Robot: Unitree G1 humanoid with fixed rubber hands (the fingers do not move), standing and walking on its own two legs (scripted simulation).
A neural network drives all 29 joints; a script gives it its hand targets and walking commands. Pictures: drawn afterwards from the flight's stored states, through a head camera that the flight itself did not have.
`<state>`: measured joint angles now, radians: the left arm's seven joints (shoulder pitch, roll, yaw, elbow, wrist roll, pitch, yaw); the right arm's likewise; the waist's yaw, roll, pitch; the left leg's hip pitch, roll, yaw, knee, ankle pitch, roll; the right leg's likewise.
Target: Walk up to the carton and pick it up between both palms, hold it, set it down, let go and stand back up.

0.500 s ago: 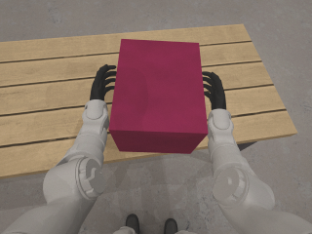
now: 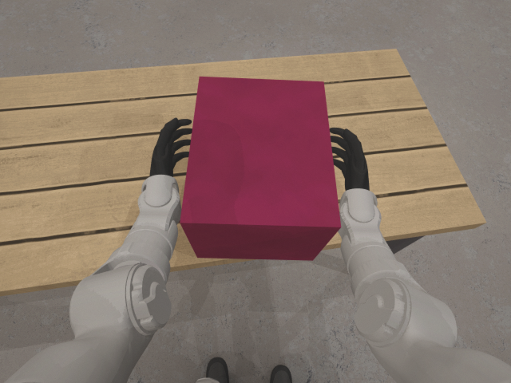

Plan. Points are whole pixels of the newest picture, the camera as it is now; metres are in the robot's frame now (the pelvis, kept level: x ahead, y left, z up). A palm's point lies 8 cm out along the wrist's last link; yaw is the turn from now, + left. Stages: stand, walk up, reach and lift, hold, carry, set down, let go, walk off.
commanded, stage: reach and lift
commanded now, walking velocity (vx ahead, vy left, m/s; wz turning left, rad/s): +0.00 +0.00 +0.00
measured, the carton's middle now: (258, 172) +0.45 +0.00 -0.04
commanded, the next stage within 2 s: none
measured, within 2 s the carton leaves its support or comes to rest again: leaves its support in 0.58 s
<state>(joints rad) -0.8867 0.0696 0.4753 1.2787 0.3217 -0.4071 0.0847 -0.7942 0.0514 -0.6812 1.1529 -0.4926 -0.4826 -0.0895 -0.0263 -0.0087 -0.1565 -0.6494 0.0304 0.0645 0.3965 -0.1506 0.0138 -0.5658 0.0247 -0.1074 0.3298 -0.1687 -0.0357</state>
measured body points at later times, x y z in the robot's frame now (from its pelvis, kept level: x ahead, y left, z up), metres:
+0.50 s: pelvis -0.01 +0.00 +0.00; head +0.08 +0.01 +0.44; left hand +0.42 +0.15 +0.01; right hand +0.40 -0.16 +0.01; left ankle +0.00 +0.11 -0.74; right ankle -0.03 -0.09 -0.74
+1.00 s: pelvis -0.02 +0.00 +0.00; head +0.00 +0.00 +0.45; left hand +0.39 +0.16 +0.06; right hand +0.38 -0.15 +0.06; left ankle +0.00 +0.11 -0.74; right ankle -0.03 -0.10 -0.74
